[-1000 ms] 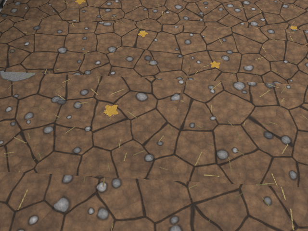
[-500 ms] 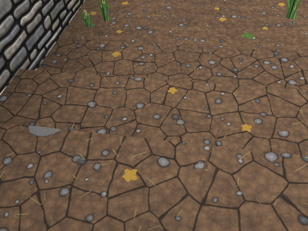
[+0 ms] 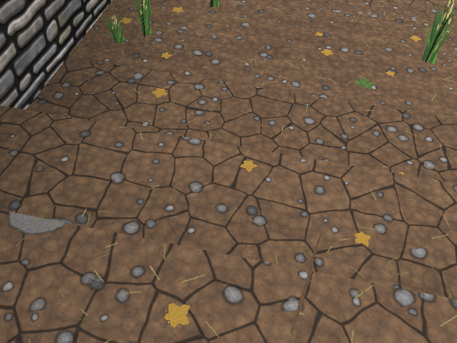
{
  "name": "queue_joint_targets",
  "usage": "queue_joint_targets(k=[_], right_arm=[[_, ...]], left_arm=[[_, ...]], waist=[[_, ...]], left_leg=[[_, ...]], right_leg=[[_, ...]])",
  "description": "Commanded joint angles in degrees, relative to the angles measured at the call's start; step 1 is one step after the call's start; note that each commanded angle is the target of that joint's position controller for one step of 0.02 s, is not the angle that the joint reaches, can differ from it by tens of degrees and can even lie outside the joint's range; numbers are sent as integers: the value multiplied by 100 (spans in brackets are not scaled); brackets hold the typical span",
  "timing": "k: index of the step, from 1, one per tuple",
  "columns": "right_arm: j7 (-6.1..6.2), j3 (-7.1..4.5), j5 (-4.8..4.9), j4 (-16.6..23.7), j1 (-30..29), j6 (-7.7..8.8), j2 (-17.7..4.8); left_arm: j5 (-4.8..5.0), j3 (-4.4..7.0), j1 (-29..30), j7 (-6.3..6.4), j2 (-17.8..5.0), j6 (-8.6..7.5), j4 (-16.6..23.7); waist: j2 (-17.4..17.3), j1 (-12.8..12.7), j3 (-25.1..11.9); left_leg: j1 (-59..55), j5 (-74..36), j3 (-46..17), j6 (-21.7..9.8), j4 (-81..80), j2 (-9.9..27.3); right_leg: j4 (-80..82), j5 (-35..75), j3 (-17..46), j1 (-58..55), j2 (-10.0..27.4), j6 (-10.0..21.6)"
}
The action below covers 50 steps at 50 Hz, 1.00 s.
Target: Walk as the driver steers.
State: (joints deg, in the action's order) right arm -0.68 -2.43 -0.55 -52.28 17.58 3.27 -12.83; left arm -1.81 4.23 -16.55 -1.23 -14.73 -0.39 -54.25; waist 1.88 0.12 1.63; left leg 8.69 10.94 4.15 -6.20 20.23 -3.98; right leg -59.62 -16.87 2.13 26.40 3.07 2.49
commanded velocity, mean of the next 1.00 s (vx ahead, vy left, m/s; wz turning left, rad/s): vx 0.50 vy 0.00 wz -0.07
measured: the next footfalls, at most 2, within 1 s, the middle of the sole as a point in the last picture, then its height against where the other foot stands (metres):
right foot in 0.50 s outside the picture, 0.17 m lower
left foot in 0.92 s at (200, 314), level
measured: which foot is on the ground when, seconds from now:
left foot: down 0.00-0.50, up 0.52-0.90, down 0.92-1.00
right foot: up 0.00-0.48, down 0.50-0.92, up 0.94-1.00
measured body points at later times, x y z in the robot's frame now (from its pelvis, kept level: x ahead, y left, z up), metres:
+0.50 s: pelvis +0.31 -0.03 -0.14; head +0.34 -0.04 +0.31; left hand +0.53 +0.19 -0.23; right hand +0.17 -0.27 -0.27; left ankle +0.02 +0.05 -0.72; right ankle +0.47 -0.12 -0.87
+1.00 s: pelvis +0.57 +0.00 -0.19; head +0.59 +0.02 +0.26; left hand +0.56 +0.25 -0.34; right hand +0.72 -0.26 -0.28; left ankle +0.64 +0.08 -0.92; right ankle +0.47 -0.11 -0.86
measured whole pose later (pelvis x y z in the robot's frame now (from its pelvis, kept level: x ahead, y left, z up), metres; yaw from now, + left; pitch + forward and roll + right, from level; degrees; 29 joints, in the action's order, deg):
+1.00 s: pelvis +0.57 +0.00 -0.19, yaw -5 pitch +0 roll -1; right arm 0.6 -1.3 -2.0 -48.9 5.5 4.1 -12.1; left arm -0.6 3.7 -23.1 -0.3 -13.4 -2.3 -56.6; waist 1.4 -2.7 0.7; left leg 20.6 12.7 3.6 -2.8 32.8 0.9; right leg -54.3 -26.7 0.9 16.3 -2.7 5.4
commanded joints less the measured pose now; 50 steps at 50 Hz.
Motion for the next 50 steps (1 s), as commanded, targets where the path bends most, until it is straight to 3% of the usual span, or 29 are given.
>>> queue_joint_targets(k=[1,4,6,7,10,14,18,20,21,23,24,25,26,27,28,29,30,31,32,33,36,39,42,45,46,47,48,49,50], right_arm=[[84,-181,-11,116,395,117,-838],[71,-126,3,-197,671,292,-754],[87,-135,28,-292,752,384,-833],[140,-134,33,-377,755,407,-808],[227,-73,-13,-455,919,350,-724],[338,-29,-194,-595,1541,308,-668],[387,16,-272,-589,1786,254,-592],[352,59,-289,-636,1887,234,-484],[362,81,-306,-623,1832,206,-477],[390,85,-286,-675,1756,129,-563],[388,56,-243,-721,1732,95,-665],[338,-25,-88,-722,1573,60,-778],[294,-63,9,-723,1484,39,-501],[428,-49,469,-486,2326,90,-499],[497,-12,412,-418,1853,115,-706],[466,39,200,-183,1325,57,-722],[368,18,-82,-190,834,-1,-702],[273,-57,-229,-27,619,-11,-766],[197,-52,-231,48,258,-121,-616],[92,-1,-249,90,196,-213,-318],[-75,130,-182,92,174,-176,7],[-69,145,-92,232,-568,-139,-140],[-50,96,-118,494,-1363,-128,-342],[34,19,-130,350,-777,-6,-442],[107,-91,-193,115,79,102,-733],[183,-221,-291,39,1044,193,-1306],[219,-333,-146,-44,1008,77,-1652],[219,-236,-82,106,580,14,-1159],[193,-153,-103,225,68,18,-814]], left_arm=[[-48,69,-229,-61,-237,122,142],[39,201,609,-57,-459,89,450],[58,193,790,-81,-404,35,504],[-5,191,1042,-72,-454,5,549],[-59,155,1158,-135,-355,-36,526],[-116,90,1955,-162,-341,-98,814],[-11,10,2389,-132,-255,-175,1108],[31,-82,2425,-171,-97,-233,1161],[98,-97,2297,-166,-52,-275,1133],[76,-63,1186,-47,-155,-301,711],[8,17,234,36,-375,-284,386],[-58,127,-881,57,-552,-243,46],[-126,227,-1413,-2,-1062,-237,-254],[-31,216,-1784,-43,-1244,-334,-187],[70,182,-1762,-58,-922,-297,-87],[61,188,-1228,71,-916,-301,7],[-22,96,-675,177,-527,-283,133],[-1,11,-516,242,-528,-443,139],[20,-51,-290,237,-391,-532,-39],[19,-69,-186,202,-390,-582,-82],[70,-61,-5,106,-351,-655,-87],[183,-14,-252,16,-449,-538,-67],[156,16,-716,30,-551,-378,-158],[115,60,-783,111,-677,-298,-152],[129,30,-786,119,-552,-309,-110],[149,-44,-756,124,-176,-360,149],[217,-21,-1070,109,-70,-330,247],[78,68,-719,133,-479,-227,182],[93,91,-426,77,-411,-207,249]], waist=[[-374,-43,42],[-434,-39,459],[-483,8,569],[-517,46,560],[-445,105,297],[-366,448,623],[-286,696,773],[-268,875,856],[-164,816,864],[-36,415,460],[-34,22,-23],[143,-687,-629],[883,-770,-750],[1340,-399,-2226],[662,-856,-2527],[555,-702,-2246],[-253,-520,-1600],[-128,-269,-1089],[-422,97,-189],[-248,289,165],[431,475,-108],[249,212,-197],[-30,-79,147],[-51,208,122],[-423,531,-261],[-1287,826,-1069],[-2117,561,-1203],[-946,496,-492],[-659,344,-21]], left_leg=[[-310,-1343,-1254,-745,-1205,1493],[-744,-744,-1343,-565,-1242,1486],[-638,-452,-1221,-575,-1341,1368],[-552,-553,-1095,-504,-1135,1291],[-441,-655,-963,-543,-438,1205],[-850,-322,-1315,-704,395,1382],[-921,-534,-1291,-604,1213,1267],[-652,-524,-1171,-495,1616,1022],[-529,-635,-1126,-444,1829,963],[-712,-1648,-1031,-402,3182,763],[-623,-2187,-994,-403,4408,682],[131,-1720,-675,-266,6148,415],[1998,3327,-244,-50,8810,-516],[3726,3827,-1240,100,9678,-353],[4582,3273,-1217,41,9489,-11],[5196,2603,-998,83,8995,322],[4602,2086,-590,139,8690,481],[4284,1232,-993,179,7603,595],[3489,983,-1005,366,6121,846],[2742,670,-917,483,5070,952],[1579,-590,-555,486,3248,993],[1237,-1000,-341,432,2409,828],[1566,-536,-269,402,1819,728],[575,29,-253,428,895,496],[-515,226,-709,282,594,796],[-1657,832,-2301,-14,174,2280],[-2100,1700,-4165,-525,-665,3062],[-1530,2334,-3718,-460,-736,2825],[-983,1922,-2950,-349,-804,2534]], right_leg=[[1,638,-129,722,146,-180],[624,1371,342,1781,272,-167],[1295,2015,169,1781,202,-186],[1589,2491,142,1633,116,-214],[1939,3436,-3,1297,43,-86],[2104,3538,-69,2141,95,29],[2688,3909,-252,2060,62,86],[3344,4194,-444,1264,-7,94],[3716,4260,-447,789,6,115],[4323,4495,-473,-405,22,178],[4406,4532,-612,-1433,-81,245],[4684,4933,-440,-3103,172,303],[3656,7044,-4,-4538,872,653],[1419,9290,1292,-7068,2264,1282],[1965,7957,1687,-7110,2423,1491],[2878,3859,1983,-6346,2395,1859],[3885,1627,2054,-4552,2003,1674],[4038,1654,2275,-3452,2226,1707],[4461,2289,1689,-1695,1855,1467],[4666,2202,1157,-681,1401,1311],[4640,3487,249,-146,812,1140],[4716,2839,388,-562,757,1032],[4623,1918,814,-1224,911,997],[3860,1523,963,-1319,747,824],[2704,1556,651,-925,338,650],[708,216,-29,-223,-254,471],[-414,-1669,-225,1298,-832,396],[-898,-1386,133,1624,-393,442],[-880,-819,171,1635,-204,436]])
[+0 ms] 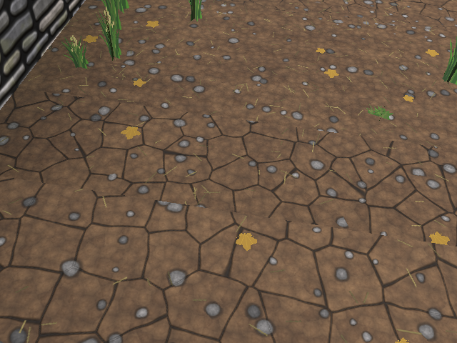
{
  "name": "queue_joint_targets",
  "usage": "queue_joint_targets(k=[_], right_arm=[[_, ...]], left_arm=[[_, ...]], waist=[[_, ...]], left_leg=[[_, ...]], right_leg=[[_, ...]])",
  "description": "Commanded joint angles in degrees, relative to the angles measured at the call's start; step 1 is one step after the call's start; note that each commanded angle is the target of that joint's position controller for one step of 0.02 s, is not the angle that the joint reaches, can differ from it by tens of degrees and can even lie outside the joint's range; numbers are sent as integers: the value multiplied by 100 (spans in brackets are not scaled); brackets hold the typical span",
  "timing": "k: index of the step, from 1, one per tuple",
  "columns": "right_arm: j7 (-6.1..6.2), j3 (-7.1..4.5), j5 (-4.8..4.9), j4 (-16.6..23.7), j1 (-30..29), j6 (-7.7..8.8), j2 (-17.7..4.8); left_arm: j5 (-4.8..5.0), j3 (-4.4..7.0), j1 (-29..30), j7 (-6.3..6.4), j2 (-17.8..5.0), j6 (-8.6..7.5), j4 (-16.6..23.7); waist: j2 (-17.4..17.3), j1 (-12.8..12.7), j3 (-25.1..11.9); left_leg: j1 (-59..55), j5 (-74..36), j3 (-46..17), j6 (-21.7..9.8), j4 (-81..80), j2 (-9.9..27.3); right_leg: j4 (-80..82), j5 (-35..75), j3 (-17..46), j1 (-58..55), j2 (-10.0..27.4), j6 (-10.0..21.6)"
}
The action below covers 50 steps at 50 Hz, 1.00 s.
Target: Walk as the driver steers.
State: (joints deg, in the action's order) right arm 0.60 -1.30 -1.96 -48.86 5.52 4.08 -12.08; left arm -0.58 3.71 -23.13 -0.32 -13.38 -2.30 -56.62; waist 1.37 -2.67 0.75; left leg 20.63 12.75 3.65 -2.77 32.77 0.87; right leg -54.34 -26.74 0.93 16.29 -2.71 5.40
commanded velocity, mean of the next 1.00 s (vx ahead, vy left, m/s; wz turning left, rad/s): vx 0.50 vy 0.00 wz -0.49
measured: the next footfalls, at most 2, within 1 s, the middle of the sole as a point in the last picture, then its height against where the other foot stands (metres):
right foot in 0.42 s outside the picture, level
left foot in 0.98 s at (261, 306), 0.17 m lower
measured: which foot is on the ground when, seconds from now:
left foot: down 0.00-0.40, up 0.42-0.96, down 0.98-1.00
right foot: up 0.00-0.40, down 0.42-0.98, up 1.00-1.00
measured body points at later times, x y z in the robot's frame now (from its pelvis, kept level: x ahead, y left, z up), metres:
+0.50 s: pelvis +0.21 -0.05 -0.01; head +0.22 -0.06 +0.44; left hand +0.39 +0.18 -0.13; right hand +0.16 -0.31 -0.15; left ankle +0.13 +0.10 -0.65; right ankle +0.18 -0.10 -0.73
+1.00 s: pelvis +0.53 -0.11 -0.14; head +0.54 -0.11 +0.31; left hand +0.60 +0.18 -0.27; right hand +0.58 -0.43 -0.22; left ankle +0.67 -0.08 -0.89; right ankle +0.21 -0.10 -0.68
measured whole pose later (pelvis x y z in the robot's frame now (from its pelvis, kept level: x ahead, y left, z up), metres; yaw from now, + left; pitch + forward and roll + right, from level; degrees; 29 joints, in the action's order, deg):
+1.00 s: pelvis +0.53 -0.11 -0.14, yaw -32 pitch +0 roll -4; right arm -1.7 -3.4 -1.8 -44.5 3.4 3.9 -15.5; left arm -1.9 3.2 -31.0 3.1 -17.0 -3.0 -53.9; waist -3.1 -5.4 -0.4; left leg 19.6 -15.8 -1.2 -1.5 18.2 3.5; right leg -75.6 -46.9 8.1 3.1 -9.2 6.0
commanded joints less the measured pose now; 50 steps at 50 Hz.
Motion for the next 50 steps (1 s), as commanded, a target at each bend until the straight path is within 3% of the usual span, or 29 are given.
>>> queue_joint_targets(k=[1,3,7,11,13,14,15,17,18,19,20,21,22,23,24,25,26,28,29,30,31,33,36,40,43,46,48,49,50], right_arm=[[46,-215,35,-70,957,-38,-662],[77,-197,105,-94,909,64,-510],[81,-252,210,-219,1084,225,-644],[92,-281,124,-354,1345,149,-768],[63,-305,69,-365,1413,114,-809],[88,-343,-13,-405,1548,132,-913],[97,-342,10,-355,1500,114,-903],[81,-376,89,-312,1495,-8,-1052],[94,-426,42,-331,1511,-30,-1177],[62,-431,94,-373,1633,-111,-1206],[49,-457,92,-425,1727,-165,-1232],[48,-461,142,-302,1453,-193,-1211],[-63,-346,28,57,1577,-142,-496],[-62,-426,-67,266,891,-87,-946],[-65,-466,102,339,726,-35,-1034],[-73,-492,144,262,799,-29,-1112],[-68,-506,73,185,858,-91,-1092],[-87,-457,-82,123,986,-318,-881],[-114,-450,-100,129,923,-399,-859],[-136,-441,-67,203,776,-431,-798],[-124,-509,-5,442,130,-415,-907],[-205,-479,-38,611,-371,-348,-960],[-361,-420,-60,677,-544,-316,-764],[-437,-352,-91,919,-902,-245,-798],[-395,-293,19,1083,-1264,-120,-785],[-255,-305,147,754,-425,1,-724],[-131,-444,75,87,1379,-73,-964],[-127,-569,-36,-275,2376,-130,-1223],[-213,-564,-55,-594,3155,-122,-1488]], left_arm=[[-1,138,254,-45,-428,20,474],[-91,157,201,-84,-341,162,471],[-35,121,765,-76,-215,278,785],[-128,11,1435,-195,-139,302,1158],[-118,2,1620,-269,-249,324,1280],[-225,69,1395,-276,-442,359,1198],[-230,92,1379,-258,-535,363,1229],[-107,67,1671,-244,-410,344,1322],[-208,116,1259,-231,-529,384,1146],[-127,146,1127,-222,-488,385,1153],[-157,221,570,-178,-601,347,975],[-224,343,-327,-98,-917,264,758],[-89,439,4,-57,-1644,179,825],[146,402,-135,-63,-1514,144,884],[125,359,68,-17,-1389,129,863],[143,281,301,15,-1153,145,869],[132,219,567,39,-1025,131,947],[72,153,566,49,-928,35,893],[-65,160,429,42,-1001,-17,861],[-37,147,316,44,-1012,-55,832],[20,147,-82,76,-1080,-146,624],[52,161,-138,169,-1139,-210,517],[-51,63,-184,253,-984,-156,565],[-146,32,-549,305,-1001,-99,624],[-250,52,-800,395,-1059,-113,646],[-262,10,-776,445,-852,-122,540],[-175,34,-655,386,-960,-130,465],[-46,76,-454,336,-920,-90,460],[-1,31,-330,271,-481,-141,492]], waist=[[-564,432,266],[-753,218,293],[-689,85,176],[-709,232,62],[-693,302,146],[-696,241,-28],[-531,182,-55],[-495,321,181],[-619,177,-64],[-718,172,-143],[-600,-80,-326],[136,-665,-652],[1599,-41,-512],[677,-357,-388],[410,-159,-2],[24,52,265],[-103,232,334],[17,313,218],[-48,233,108],[-8,227,104],[5,77,334],[104,50,508],[189,-47,268],[312,-306,367],[279,-522,569],[119,-261,450],[-246,546,-233],[-595,1120,-471],[-1344,1250,-680]], left_leg=[[-1713,944,-2206,-547,-2194,1790],[-1320,-274,-1276,-348,-2251,1496],[-1178,-2115,-148,-378,-2285,1215],[-1295,-2873,444,-435,-1999,1221],[-1446,-2792,547,-478,-1875,1330],[-1940,-3479,390,-578,-1541,1701],[-2179,-3590,422,-562,-1353,1828],[-2144,-3661,698,-489,-1104,1652],[-2183,-4901,742,-495,-536,1716],[-2144,-4910,855,-447,-17,1551],[-1884,-4954,921,-389,1086,1470],[-744,-3702,1071,-125,2973,1250],[1962,1909,769,285,4736,-105],[2571,1738,-412,334,4564,-3],[2468,1333,-587,377,4285,270],[2173,1176,-577,404,3646,438],[1790,1139,-579,444,3180,519],[1152,883,-398,566,2772,446],[1195,270,-326,496,2851,388],[1275,-10,-337,470,2747,391],[2017,-437,-696,443,2355,459],[2060,-1496,-689,435,1218,369],[1527,-2707,-542,375,787,179],[1803,-3066,-689,232,727,128],[1982,-3016,-704,269,-34,169],[458,-3982,-754,237,-1523,521],[-1232,-4313,-410,117,-1970,375],[-2618,-4149,-642,-128,-1957,602],[-3845,-5824,-827,-109,-567,969]], right_leg=[[-1199,558,283,2366,538,76],[-903,982,250,1922,696,-99],[182,1929,27,1572,591,-252],[725,2432,-402,1233,512,-184],[947,2201,-502,1162,502,-75],[241,2547,-309,1367,666,69],[296,2270,-144,1566,759,163],[1102,652,-587,1302,408,248],[650,1207,-718,656,342,388],[1331,-85,-914,361,-17,434],[1657,27,-988,-387,-274,584],[2860,303,151,-1649,294,887],[3375,1677,3218,-2923,1842,1745],[3654,2697,3715,-2649,2036,2056],[3543,3298,3017,-2263,2020,1969],[3512,3689,2458,-1746,1795,1707],[3594,3685,2050,-1355,1596,1498],[3755,3975,1637,-903,1319,1351],[3680,3942,1497,-990,1268,1304],[3708,4000,1481,-934,1178,1253],[3824,3152,1704,-1339,1146,1065],[3811,2188,1635,-1019,884,911],[3259,1717,1692,-506,694,932],[2283,1422,2223,-515,689,974],[1764,1600,2299,-1037,670,846],[686,1682,1745,-1147,313,505],[-1430,2753,1317,-1169,84,466],[-3605,1758,899,-102,-257,302],[-5828,-2154,536,1479,-1053,102]])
